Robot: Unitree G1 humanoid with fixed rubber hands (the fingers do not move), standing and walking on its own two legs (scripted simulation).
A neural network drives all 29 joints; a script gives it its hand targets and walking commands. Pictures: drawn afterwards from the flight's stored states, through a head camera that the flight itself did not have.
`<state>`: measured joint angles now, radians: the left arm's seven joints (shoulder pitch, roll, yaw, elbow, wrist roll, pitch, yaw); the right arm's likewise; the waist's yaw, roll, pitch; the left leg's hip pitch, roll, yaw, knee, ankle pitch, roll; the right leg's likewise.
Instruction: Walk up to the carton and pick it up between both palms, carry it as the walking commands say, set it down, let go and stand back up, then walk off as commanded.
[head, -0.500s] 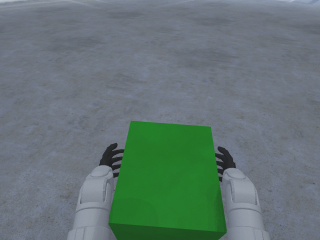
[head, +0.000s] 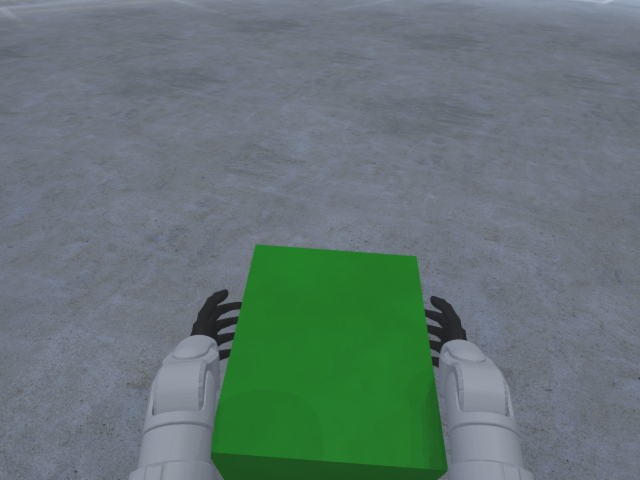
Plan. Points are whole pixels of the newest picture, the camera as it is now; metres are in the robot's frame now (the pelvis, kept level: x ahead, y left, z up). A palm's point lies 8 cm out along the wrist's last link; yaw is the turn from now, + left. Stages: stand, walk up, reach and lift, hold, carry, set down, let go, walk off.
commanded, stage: reach and lift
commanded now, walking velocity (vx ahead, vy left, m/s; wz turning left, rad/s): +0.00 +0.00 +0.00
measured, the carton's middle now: (326, 380) +0.28 +0.00 -0.03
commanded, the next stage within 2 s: hold in 0.56 s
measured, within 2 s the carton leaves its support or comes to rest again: neither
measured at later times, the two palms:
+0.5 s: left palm (202, 353) +0.28 +0.16 +0.05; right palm (452, 362) +0.27 -0.16 +0.04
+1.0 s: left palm (201, 357) +0.27 +0.16 +0.05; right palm (453, 362) +0.27 -0.16 +0.04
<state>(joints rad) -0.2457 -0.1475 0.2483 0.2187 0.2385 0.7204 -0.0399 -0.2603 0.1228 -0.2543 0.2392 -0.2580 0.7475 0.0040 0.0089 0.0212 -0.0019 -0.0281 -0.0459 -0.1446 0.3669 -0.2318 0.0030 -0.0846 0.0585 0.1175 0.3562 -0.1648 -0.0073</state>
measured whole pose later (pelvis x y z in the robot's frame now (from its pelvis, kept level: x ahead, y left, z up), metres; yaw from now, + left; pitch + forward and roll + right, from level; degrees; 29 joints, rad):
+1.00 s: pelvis -0.01 +0.00 +0.00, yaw +0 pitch -7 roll +0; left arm -0.22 -0.14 0.23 0.19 0.23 0.73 -0.04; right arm -0.23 0.13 -0.24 0.20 -0.25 0.76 0.00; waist 0.01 0.02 0.01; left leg -0.03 -0.05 -0.13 0.38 -0.23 0.00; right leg -0.08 0.06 0.11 0.37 -0.16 -0.01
